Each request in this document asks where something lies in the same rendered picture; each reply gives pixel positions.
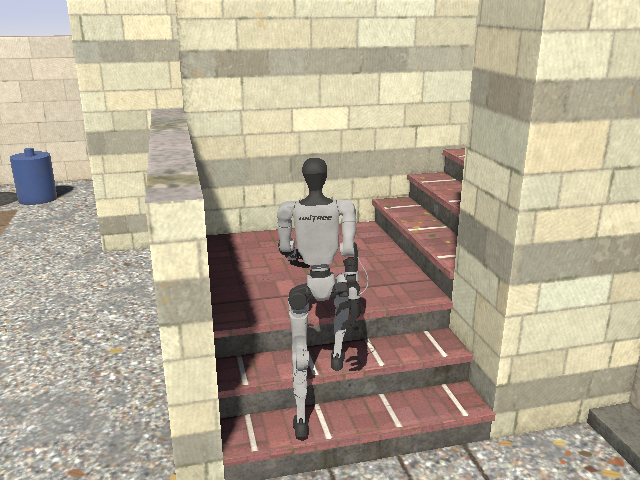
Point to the stairs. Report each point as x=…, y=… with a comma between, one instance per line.
x=432, y=223
x=264, y=420

